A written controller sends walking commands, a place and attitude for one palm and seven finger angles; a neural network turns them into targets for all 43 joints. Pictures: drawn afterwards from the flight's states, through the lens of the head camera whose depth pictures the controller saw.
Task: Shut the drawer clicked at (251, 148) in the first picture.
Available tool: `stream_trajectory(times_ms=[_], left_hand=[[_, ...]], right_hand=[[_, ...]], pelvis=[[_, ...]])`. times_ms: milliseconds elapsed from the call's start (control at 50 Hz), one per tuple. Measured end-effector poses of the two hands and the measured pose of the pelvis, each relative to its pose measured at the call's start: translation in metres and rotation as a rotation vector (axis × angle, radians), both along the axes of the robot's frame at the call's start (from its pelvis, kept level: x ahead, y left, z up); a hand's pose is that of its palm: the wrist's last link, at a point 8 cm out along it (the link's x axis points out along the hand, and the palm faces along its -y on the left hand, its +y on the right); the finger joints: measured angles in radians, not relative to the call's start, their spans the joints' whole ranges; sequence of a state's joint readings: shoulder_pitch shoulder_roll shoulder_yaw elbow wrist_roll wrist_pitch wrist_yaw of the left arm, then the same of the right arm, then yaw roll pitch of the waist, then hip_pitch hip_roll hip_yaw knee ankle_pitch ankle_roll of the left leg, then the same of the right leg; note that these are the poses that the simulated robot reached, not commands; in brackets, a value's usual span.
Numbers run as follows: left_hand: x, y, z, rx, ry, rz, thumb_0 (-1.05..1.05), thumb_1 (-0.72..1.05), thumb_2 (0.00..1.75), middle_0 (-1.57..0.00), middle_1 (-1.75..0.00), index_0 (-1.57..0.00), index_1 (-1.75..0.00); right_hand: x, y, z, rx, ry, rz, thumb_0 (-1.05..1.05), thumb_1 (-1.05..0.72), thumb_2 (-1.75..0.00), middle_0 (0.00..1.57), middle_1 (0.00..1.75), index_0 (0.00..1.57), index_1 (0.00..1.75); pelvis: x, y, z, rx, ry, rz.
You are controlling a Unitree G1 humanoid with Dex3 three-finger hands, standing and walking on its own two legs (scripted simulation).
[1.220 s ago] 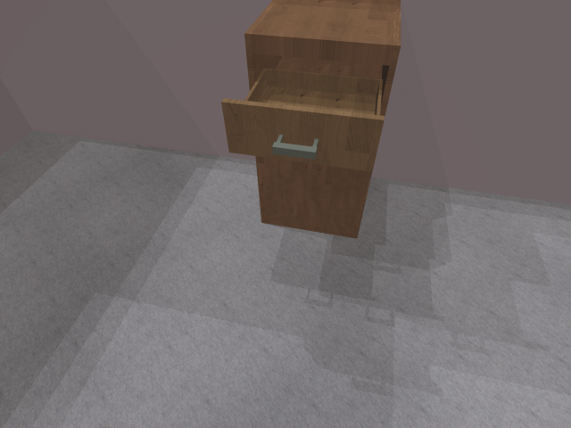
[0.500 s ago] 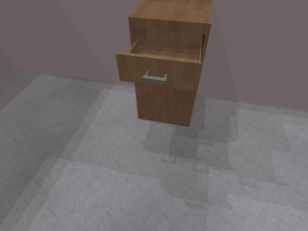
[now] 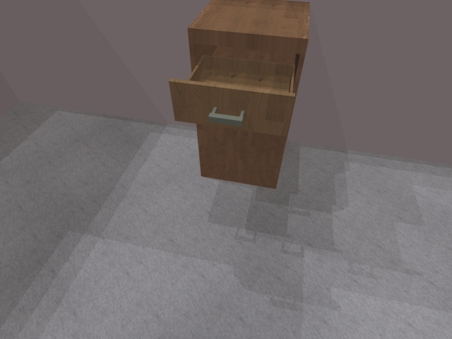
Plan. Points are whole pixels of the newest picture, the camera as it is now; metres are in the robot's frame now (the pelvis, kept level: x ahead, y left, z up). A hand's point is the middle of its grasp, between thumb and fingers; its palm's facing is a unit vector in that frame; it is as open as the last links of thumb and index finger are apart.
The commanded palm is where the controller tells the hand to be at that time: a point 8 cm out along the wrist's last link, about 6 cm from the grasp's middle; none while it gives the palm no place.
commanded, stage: look at it before walking up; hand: left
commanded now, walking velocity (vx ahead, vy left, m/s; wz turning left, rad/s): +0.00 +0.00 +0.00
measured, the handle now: (227, 115) +0.79 +0.04 -0.06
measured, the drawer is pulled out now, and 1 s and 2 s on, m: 0.30 0.30 0.30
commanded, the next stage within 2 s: turn to face it in 0.22 s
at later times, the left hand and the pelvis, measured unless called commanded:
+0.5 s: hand out of the picture +0.07 +0.24 -0.16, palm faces -0.05 -0.94 -0.32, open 7.4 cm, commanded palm none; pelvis +0.00 +0.00 +0.00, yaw -2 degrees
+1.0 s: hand out of the picture +0.05 +0.18 -0.19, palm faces -0.10 -0.97 -0.20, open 7.4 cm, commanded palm none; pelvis +0.02 +0.00 -0.02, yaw -8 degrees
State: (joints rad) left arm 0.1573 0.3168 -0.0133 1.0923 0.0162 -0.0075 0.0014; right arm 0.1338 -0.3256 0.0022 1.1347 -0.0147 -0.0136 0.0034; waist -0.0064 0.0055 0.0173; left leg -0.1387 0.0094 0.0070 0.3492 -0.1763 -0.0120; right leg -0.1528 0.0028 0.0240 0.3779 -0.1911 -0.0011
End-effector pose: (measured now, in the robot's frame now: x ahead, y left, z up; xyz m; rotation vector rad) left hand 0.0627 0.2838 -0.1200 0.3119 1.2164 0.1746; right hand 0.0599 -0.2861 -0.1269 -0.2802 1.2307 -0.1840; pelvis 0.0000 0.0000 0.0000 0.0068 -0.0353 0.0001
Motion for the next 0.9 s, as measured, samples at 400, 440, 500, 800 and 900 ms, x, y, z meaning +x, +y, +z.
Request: stream_trajectory(times_ms=[400, 440, 500, 800, 900], left_hand=[[-0.004, 0.003, -0.003, -0.004, 0.028, 0.007, 0.0, 0.9, 0.9, -0.2, -0.3, -0.2, -0.3], [-0.003, 0.004, -0.003, -0.004, 0.029, 0.004, 0.0, 0.9, 0.9, -0.2, -0.3, -0.2, -0.3], [-0.001, 0.004, -0.003, -0.002, 0.032, -0.002, 0.0, 0.9, 0.9, -0.2, -0.3, -0.2, -0.3], [-0.002, -0.032, -0.024, -0.083, 0.072, -0.058, 0.0, 0.9, 0.9, -0.2, -0.3, -0.2, -0.3], [-0.006, -0.044, -0.03, -0.119, 0.087, -0.057, 0.0, 0.9, 0.9, -0.2, -0.3, -0.2, -0.3]], right_hand=[[-0.002, 0.006, -0.001, 0.003, 0.021, -0.007, 0.0, -0.91, -0.9, 0.21, 0.3, 0.21, 0.3], [-0.001, 0.007, -0.001, 0.003, 0.015, -0.011, 0.0, -0.91, -0.9, 0.21, 0.3, 0.21, 0.3], [-0.001, 0.007, -0.001, 0.002, 0.001, -0.023, 0.0, -0.91, -0.9, 0.21, 0.3, 0.21, 0.3], [-0.05, 0.043, -0.023, 0.082, 0.043, -0.151, 0.0, -0.91, -0.9, 0.2, 0.3, 0.2, 0.3], [-0.077, 0.053, -0.03, 0.116, 0.102, -0.197, 0.0, -0.91, -0.9, 0.2, 0.3, 0.2, 0.3]], pelvis=[[0.004, 0.004, 0.001, -0.001, 0.002, -0.005], [0.004, 0.004, 0.0, -0.001, 0.002, -0.012], [0.003, 0.004, 0.0, -0.001, 0.002, -0.027], [-0.002, 0.008, -0.01, 0.005, 0.009, -0.103], [0.007, 0.006, -0.014, 0.005, 0.013, -0.122]])
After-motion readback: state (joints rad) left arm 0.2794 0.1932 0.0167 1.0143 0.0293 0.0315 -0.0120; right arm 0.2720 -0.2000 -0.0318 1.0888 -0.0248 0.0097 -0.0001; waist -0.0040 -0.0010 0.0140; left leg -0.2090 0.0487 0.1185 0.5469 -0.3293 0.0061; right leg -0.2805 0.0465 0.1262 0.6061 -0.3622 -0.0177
